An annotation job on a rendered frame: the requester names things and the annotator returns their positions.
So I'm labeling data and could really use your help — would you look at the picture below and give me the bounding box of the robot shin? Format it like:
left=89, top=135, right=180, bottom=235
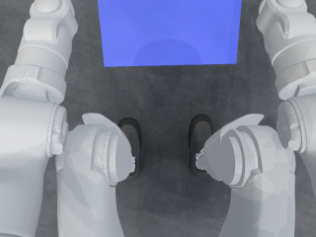
left=196, top=114, right=296, bottom=181
left=55, top=113, right=135, bottom=180

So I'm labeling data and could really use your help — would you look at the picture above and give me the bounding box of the robot left shin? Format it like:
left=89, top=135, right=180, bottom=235
left=55, top=113, right=135, bottom=180

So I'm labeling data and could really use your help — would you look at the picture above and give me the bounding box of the robot left forearm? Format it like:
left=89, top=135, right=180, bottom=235
left=0, top=0, right=78, bottom=104

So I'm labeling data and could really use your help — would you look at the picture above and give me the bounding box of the robot right shin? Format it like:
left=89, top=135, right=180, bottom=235
left=196, top=114, right=296, bottom=181

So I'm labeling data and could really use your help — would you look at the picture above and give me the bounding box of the right robot upper arm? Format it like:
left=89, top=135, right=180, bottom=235
left=276, top=93, right=316, bottom=200

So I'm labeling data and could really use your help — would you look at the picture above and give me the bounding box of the robot right forearm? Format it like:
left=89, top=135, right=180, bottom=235
left=256, top=0, right=316, bottom=101

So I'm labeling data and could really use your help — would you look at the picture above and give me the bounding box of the left robot upper arm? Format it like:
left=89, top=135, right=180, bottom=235
left=0, top=96, right=68, bottom=237

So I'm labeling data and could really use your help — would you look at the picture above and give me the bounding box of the carton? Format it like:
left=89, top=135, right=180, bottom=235
left=98, top=0, right=242, bottom=67

